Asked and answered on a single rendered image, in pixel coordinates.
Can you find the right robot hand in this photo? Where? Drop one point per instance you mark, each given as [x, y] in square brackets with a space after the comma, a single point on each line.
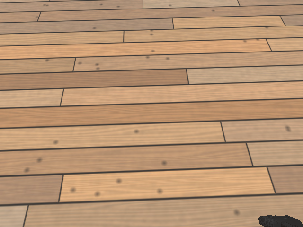
[279, 221]

